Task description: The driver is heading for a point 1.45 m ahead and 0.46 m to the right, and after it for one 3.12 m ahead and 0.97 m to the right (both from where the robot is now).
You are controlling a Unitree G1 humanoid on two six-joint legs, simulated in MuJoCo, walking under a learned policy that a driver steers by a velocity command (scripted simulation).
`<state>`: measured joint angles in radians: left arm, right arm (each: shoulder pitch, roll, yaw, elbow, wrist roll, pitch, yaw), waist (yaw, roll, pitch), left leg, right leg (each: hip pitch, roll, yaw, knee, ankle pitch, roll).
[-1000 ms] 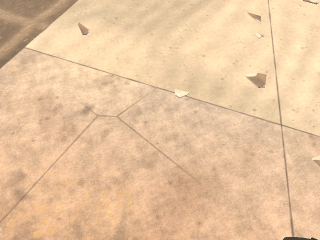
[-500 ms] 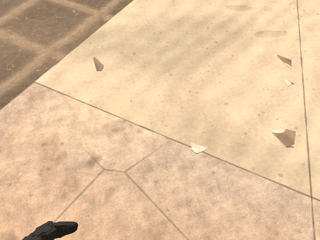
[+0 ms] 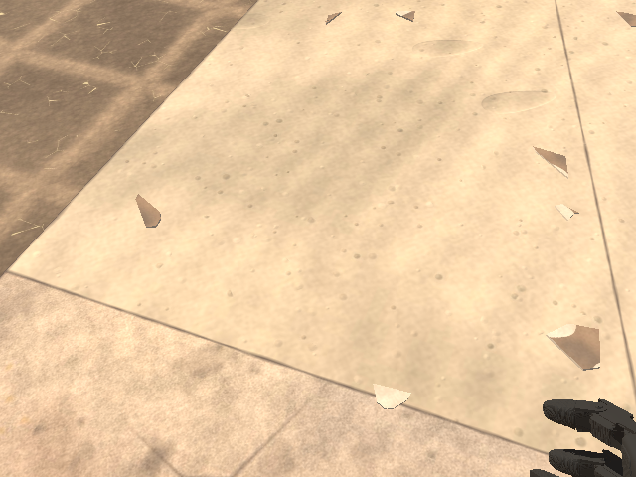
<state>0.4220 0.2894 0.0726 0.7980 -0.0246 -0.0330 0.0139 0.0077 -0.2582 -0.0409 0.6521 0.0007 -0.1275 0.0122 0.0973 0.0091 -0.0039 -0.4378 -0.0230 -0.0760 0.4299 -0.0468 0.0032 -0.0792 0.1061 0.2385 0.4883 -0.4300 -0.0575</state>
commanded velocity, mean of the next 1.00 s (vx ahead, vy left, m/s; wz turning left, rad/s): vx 0.50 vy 0.00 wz -0.46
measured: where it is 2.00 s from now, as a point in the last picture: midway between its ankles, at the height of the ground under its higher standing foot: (528, 270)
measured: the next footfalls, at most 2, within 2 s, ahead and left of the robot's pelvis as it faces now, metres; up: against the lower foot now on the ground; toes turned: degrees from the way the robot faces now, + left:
right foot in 0.50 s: +0.38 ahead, -0.19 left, +0.00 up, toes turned -21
left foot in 1.02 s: +0.74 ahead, -0.12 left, +0.00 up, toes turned -27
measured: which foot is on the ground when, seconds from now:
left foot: down 0.00-0.50, up 0.52-1.00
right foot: down 0.00-0.00, up 0.02-0.48, down 0.50-1.00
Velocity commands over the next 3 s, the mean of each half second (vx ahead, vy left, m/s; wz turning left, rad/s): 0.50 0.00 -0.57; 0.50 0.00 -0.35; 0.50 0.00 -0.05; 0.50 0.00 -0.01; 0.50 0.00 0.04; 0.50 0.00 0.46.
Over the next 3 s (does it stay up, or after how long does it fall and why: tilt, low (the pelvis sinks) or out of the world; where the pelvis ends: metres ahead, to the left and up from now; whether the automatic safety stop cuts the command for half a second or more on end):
stays up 1.48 -0.62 0.01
